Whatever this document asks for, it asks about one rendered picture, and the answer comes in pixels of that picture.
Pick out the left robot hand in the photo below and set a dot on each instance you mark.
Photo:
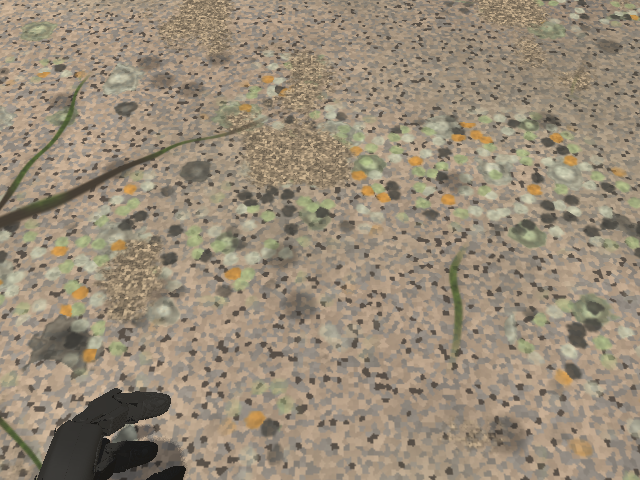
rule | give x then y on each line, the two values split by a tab
78	450

